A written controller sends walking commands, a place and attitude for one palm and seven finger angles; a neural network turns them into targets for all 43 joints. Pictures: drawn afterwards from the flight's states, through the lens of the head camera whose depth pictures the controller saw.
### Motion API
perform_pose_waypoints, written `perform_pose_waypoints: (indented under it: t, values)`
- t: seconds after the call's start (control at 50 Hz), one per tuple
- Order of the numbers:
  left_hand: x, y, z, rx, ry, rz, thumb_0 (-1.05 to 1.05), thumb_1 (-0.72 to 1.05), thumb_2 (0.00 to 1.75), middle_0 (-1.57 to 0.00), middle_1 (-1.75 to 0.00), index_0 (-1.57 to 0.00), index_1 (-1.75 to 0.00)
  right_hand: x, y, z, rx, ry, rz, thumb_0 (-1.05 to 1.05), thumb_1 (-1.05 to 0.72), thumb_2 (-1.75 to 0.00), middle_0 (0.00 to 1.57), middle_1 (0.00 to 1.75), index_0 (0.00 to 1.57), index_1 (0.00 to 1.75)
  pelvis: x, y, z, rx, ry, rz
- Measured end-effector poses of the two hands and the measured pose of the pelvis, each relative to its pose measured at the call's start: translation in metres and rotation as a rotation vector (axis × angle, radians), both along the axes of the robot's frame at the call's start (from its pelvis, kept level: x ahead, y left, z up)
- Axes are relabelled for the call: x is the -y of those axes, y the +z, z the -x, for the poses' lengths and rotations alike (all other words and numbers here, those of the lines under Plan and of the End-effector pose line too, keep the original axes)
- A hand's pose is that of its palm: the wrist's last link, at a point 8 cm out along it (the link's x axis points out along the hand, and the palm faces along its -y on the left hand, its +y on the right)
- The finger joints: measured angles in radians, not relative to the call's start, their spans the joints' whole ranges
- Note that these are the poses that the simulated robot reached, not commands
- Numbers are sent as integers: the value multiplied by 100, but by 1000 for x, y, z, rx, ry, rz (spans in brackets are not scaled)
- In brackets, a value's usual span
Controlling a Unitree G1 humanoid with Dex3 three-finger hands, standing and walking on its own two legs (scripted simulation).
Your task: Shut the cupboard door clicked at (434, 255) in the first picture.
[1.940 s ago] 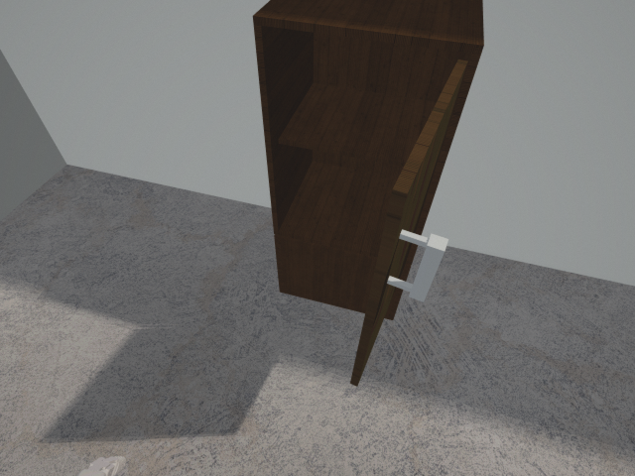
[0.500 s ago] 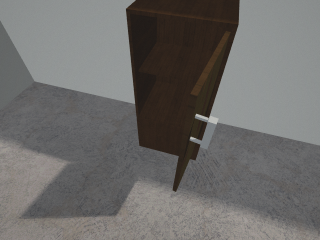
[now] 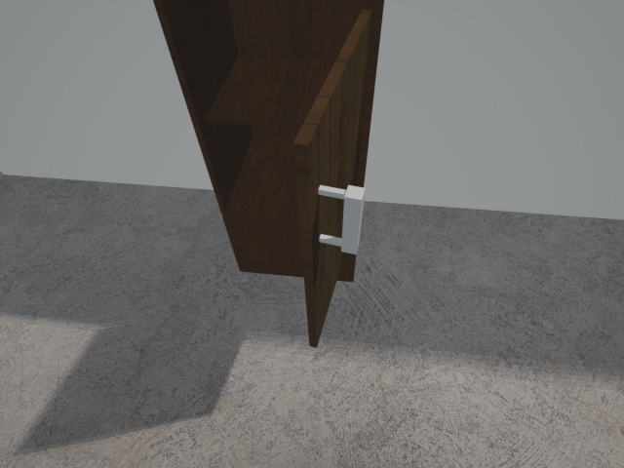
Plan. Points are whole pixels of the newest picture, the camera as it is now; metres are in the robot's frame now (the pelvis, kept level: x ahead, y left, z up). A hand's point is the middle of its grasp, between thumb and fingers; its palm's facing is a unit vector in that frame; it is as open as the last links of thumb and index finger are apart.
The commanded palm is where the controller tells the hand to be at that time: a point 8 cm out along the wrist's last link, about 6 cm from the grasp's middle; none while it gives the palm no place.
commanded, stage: walk around to get in front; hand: left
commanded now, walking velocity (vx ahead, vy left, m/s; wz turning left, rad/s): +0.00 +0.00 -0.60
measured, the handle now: (338, 219) +0.46 +0.01 +0.03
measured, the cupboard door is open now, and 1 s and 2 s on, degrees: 81 81 81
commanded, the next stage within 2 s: none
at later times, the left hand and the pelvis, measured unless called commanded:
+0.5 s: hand out of the picture +0.08 +0.24 -0.15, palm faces -0.17 -0.96 -0.23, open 7.4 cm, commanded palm none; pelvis -0.02 +0.04 +0.02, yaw -16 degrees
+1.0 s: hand (247, 439) +0.18 +0.12 -0.14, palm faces -0.57 -0.78 -0.25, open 7.4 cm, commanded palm none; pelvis -0.04 +0.03 +0.01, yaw -35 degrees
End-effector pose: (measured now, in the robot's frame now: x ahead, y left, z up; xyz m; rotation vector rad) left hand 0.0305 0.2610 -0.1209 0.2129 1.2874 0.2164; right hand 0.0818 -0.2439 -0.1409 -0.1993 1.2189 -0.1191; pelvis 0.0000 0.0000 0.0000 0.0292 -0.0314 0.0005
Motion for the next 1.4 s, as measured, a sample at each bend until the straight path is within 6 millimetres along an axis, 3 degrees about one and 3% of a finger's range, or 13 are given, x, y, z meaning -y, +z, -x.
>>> perform_pose_waypoints:
  t: [0.12, 0.22, 0.34, 0.46, 0.56, 0.66, 0.78, 0.92, 0.98, 1.1, 1.24, 1.34, 1.4]
  values:
    - [26, 9, 8, -19, -14, 26, 0, 91, 90, -20, -30, -20, -30, 10, 9, 21, -34, -63, -8, 1, -91, -90, 20, 30, 20, 30, 7, 12, 6, -19, -42, 7]
    - [29, 14, 5, -33, -57, 42, 0, 91, 90, -20, -30, -20, -30, 16, 24, 30, 0, -119, 10, 1, -91, -90, 20, 30, 20, 30, 6, 21, 10, -39, -97, 1]
    - [12, 13, -12, -10, -116, 42, 1, 91, 90, -20, -30, -20, -30, 15, 36, 39, 48, -180, 51, 1, -91, -90, 20, 30, 20, 30, -6, 23, 14, -50, -170, 5]
    - [-19, 4, -40, 18, -196, 43, 1, 91, 90, -20, -30, -20, -30, -2, 49, 53, 117, -246, 101, 1, -91, -90, 20, 30, 20, 30, -33, 18, 20, -61, -250, 26]
    - [-37, 3, -74, 44, -279, 50, 1, 91, 90, -20, -30, -20, -30, -24, 58, 93, 96, -312, 130, 1, -91, -90, 20, 30, 20, 30, -50, 21, 24, -44, -315, 35]
    - [-38, 9, -98, 58, -359, 58, 1, 91, 90, -19, -30, -19, -30, -42, 57, 130, 37, -385, 119, 1, -91, -90, 20, 30, 20, 30, -59, 25, 24, -40, -384, 51]
    - [-8, 9, -124, 32, -481, 70, 1, 91, 90, -19, -30, -19, -30, -61, 47, 180, -29, -510, 75, 1, -91, -90, 20, 30, 20, 30, -58, 25, 26, -44, -469, 52]
    - [67, 8, -160, 110, -666, 83, 1, 91, 90, -19, -30, -19, -30, -66, 18, 252, -130, -672, 6, 1, -91, -90, 20, 30, 20, 30, -38, 9, 37, -51, -570, 27]
    - [91, 12, -167, 158, -711, 83, 1, 91, 90, -19, -30, -19, -30, -63, 10, 273, -174, -719, 1, 1, -91, -90, 20, 30, 20, 30, -34, 7, 42, -51, -601, 44]
    - [107, 16, -164, 149, -765, 93, 0, 91, 90, -20, -30, -20, -30, -53, 24, 270, -109, -783, 32, 1, -91, -90, 20, 30, 20, 30, -33, 16, 45, -35, -674, 34]
    - [97, 4, -169, 99, -821, 115, 0, 91, 90, -20, -30, -20, -30, -51, 41, 242, 19, -826, 99, 1, -91, -90, 20, 30, 20, 30, -48, 15, 35, -39, -769, 37]
    - [80, -14, -187, 70, -840, 130, 1, 91, 90, -20, -30, -20, -30, -72, 50, 230, 74, -852, 158, 1, -91, -90, 20, 30, 20, 30, -67, 8, 23, -40, -837, 40]
    - [73, -11, -195, 43, -875, 126, 1, 91, 90, -20, -30, -20, -30, -92, 56, 233, 67, -877, 157, 1, -91, -90, 20, 30, 20, 30, -75, 14, 19, -42, -879, 54]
